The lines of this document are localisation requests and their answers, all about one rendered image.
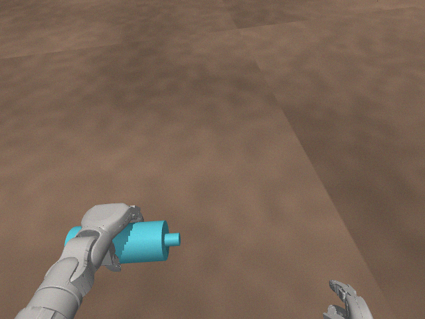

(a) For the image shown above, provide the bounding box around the right robot hand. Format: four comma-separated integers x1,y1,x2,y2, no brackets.
323,280,373,319

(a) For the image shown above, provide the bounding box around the left robot hand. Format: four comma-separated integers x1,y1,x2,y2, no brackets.
81,203,144,272

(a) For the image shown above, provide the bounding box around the bottle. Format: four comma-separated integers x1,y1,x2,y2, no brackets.
64,221,181,264

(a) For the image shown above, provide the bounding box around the left robot arm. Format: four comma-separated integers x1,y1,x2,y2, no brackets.
14,226,111,319

